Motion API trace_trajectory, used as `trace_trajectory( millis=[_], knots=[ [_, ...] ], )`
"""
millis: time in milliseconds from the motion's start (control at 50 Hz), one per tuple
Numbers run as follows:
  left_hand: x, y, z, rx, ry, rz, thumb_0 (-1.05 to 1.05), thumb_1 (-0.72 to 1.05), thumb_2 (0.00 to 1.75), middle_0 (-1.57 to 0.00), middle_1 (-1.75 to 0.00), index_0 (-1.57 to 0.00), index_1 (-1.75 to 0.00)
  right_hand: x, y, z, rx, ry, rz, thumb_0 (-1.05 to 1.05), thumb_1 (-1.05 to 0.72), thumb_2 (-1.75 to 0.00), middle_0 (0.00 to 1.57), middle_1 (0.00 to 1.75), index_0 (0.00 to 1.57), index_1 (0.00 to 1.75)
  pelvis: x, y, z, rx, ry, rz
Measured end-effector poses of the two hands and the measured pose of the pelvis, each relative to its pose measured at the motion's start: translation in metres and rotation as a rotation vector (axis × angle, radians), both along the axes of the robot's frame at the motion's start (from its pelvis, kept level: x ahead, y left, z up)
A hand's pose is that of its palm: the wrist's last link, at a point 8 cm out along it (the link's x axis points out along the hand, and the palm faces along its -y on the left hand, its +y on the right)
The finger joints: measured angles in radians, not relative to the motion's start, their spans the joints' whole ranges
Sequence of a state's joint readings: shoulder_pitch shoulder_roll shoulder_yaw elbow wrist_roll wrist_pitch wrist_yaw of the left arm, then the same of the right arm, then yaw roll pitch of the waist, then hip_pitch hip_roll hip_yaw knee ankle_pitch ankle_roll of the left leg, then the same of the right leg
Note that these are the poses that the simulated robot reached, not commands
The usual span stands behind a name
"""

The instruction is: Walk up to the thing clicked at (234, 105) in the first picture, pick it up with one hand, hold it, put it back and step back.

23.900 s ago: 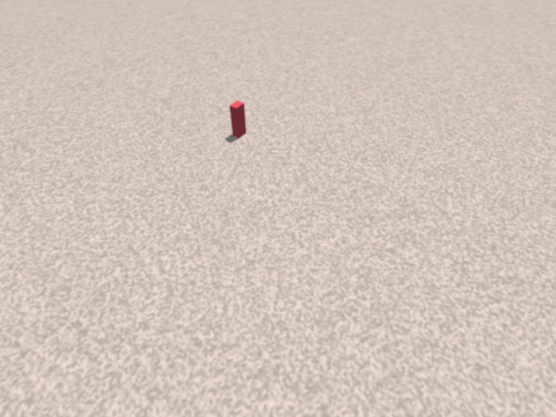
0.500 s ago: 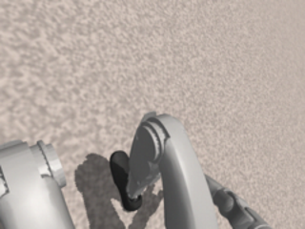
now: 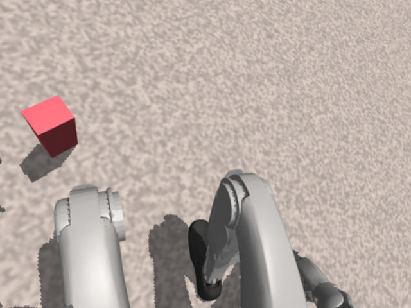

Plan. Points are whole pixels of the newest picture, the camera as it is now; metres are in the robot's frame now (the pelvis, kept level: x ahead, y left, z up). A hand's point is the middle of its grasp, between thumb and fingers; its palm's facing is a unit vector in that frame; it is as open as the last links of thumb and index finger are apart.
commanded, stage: home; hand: left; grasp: from the side
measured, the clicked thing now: (54, 130) +0.46 +0.25 -0.22
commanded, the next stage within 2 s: none
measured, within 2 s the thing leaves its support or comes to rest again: neither
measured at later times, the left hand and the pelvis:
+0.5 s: hand out of the picture +0.30 +0.33 +0.09, palm faces +0.25 -0.84 -0.48, open 17.5 cm; pelvis +0.03 -0.01 +0.18, yaw +8 degrees
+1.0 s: hand out of the picture +0.26 +0.24 +0.29, palm faces +0.26 -0.90 -0.35, open 17.7 cm; pelvis +0.10 +0.00 +0.37, yaw +10 degrees
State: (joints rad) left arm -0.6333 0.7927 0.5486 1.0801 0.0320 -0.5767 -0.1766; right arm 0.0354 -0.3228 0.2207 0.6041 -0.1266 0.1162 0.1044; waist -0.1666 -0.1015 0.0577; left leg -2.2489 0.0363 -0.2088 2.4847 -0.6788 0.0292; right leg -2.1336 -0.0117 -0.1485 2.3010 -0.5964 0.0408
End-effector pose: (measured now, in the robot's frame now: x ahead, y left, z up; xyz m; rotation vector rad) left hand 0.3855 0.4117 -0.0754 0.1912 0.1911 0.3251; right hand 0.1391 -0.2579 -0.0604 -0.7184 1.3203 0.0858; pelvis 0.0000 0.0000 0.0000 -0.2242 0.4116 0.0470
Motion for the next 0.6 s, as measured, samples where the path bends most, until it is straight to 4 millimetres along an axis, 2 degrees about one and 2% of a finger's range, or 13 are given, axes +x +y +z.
trace_trajectory(
  millis=[60,180,240,300,360,440,600],
  knots=[
    [-0.013,0.011,0.023,0.057,0.075,0.026,-0.01,-0.52,0.11,-0.08,-0.1,-0.08,-0.1,0.004,0.003,0.002,0.039,-0.019,-0.053,0.0,-0.92,-0.91,0.21,0.31,0.2,0.3,0.0,-0.002,0.012,0.019,0.036,0.012],
    [-0.044,0.039,0.085,0.172,0.186,0.138,-0.01,-0.52,0.09,-0.08,-0.08,-0.07,-0.08,0.013,0.008,0.01,0.112,-0.062,-0.143,0.0,-0.91,-0.91,0.21,0.31,0.2,0.3,0.003,-0.003,0.041,0.055,0.103,0.031],
    [-0.062,0.038,0.109,0.204,0.264,0.166,-0.01,-0.53,0.08,-0.07,-0.07,-0.06,-0.07,0.019,0.01,0.017,0.15,-0.074,-0.172,0.0,-0.91,-0.91,0.21,0.31,0.2,0.3,0.004,-0.003,0.059,0.072,0.131,0.036],
    [-0.077,0.024,0.126,0.212,0.336,0.16,-0.01,-0.54,0.07,-0.06,-0.06,-0.06,-0.06,0.028,0.014,0.031,0.183,-0.09,-0.19,0.0,-0.91,-0.9,0.21,0.31,0.2,0.3,0.006,-0.004,0.082,0.085,0.152,0.041],
    [-0.09,0.0,0.144,0.2,0.387,0.134,-0.01,-0.55,0.06,-0.06,-0.05,-0.05,-0.06,0.042,0.019,0.054,0.209,-0.12,-0.204,0.0,-0.9,-0.9,0.21,0.31,0.2,0.3,0.009,-0.005,0.11,0.097,0.163,0.045],
    [-0.106,-0.029,0.173,0.165,0.443,0.122,-0.01,-0.54,0.06,-0.06,-0.05,-0.06,-0.06,0.064,0.024,0.097,0.226,-0.187,-0.212,0.0,-0.9,-0.9,0.21,0.31,0.2,0.3,0.018,-0.007,0.152,0.113,0.161,0.053],
    [-0.123,-0.056,0.245,0.107,0.522,0.179,-0.01,-0.57,0.04,-0.06,-0.05,-0.06,-0.05,0.107,0.027,0.191,0.229,-0.348,-0.203,0.0,-0.9,-0.9,0.21,0.31,0.2,0.3,0.043,-0.009,0.232,0.136,0.114,0.076]
  ],
)
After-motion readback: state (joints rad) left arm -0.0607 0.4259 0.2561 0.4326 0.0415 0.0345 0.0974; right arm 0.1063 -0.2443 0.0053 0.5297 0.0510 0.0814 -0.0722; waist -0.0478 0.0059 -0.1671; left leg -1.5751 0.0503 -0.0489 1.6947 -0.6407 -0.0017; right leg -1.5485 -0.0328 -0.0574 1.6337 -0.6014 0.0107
